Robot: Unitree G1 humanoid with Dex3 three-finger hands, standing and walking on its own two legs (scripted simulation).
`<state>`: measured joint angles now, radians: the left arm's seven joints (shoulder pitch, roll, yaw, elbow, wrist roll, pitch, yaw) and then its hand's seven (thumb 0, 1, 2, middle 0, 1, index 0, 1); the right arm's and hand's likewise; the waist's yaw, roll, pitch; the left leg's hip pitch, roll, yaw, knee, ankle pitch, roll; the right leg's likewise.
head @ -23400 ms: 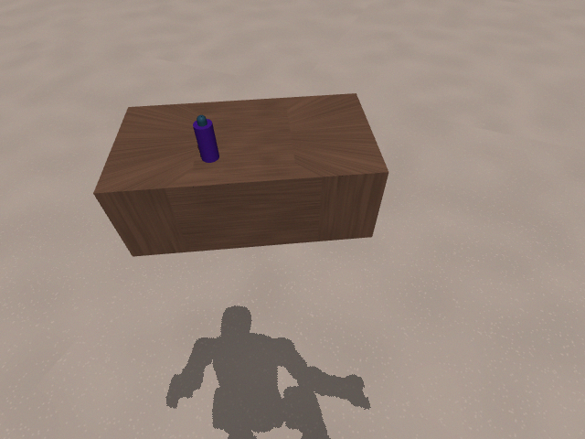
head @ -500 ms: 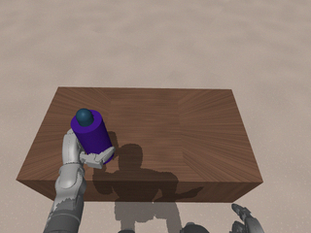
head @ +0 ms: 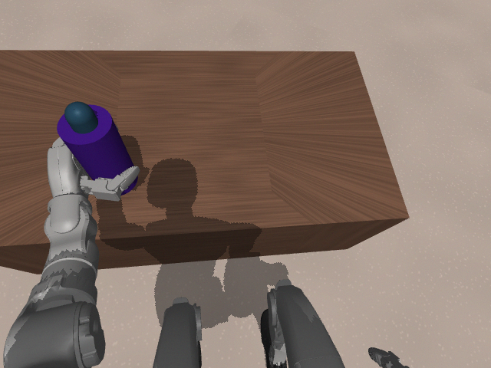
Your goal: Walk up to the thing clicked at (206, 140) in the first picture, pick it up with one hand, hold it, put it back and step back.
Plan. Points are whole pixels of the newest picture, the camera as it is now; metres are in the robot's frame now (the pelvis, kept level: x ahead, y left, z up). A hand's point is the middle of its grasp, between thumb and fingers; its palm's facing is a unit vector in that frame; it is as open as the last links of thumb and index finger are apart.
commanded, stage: crouch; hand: left
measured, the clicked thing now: (100, 149) +0.46 +0.20 +0.03
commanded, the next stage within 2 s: lower in 0.82 s
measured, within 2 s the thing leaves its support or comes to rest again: neither
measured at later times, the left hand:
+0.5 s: hand (118, 165) +0.49 +0.20 -0.08, palm faces +0.17 -0.98 -0.03, open 9.7 cm
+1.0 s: hand (122, 161) +0.51 +0.21 -0.11, palm faces +0.16 -0.99 -0.04, open 9.7 cm
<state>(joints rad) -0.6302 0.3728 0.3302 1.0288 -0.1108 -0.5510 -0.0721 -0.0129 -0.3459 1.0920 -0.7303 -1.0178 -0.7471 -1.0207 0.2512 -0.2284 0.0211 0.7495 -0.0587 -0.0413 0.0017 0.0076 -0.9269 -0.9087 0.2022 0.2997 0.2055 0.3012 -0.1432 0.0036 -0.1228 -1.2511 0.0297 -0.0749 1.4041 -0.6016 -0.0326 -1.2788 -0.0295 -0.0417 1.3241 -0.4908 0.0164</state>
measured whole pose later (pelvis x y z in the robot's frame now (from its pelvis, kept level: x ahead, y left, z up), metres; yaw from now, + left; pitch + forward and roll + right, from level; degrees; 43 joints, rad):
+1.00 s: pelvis -0.02 +0.00 -0.09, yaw -1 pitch +35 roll -4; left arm -0.87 0.54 0.47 1.13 -0.03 -0.47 -0.09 -0.01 -0.36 1.11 -0.74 -1.02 -0.75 -1.02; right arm 0.25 -0.24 0.06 0.70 -0.06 -0.01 0.03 0.00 -0.94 -0.91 0.20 0.30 0.21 0.30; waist -0.23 0.02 -0.16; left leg -1.69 0.01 -0.09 1.74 -0.68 -0.04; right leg -1.72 -0.04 -0.04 1.65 -0.55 0.02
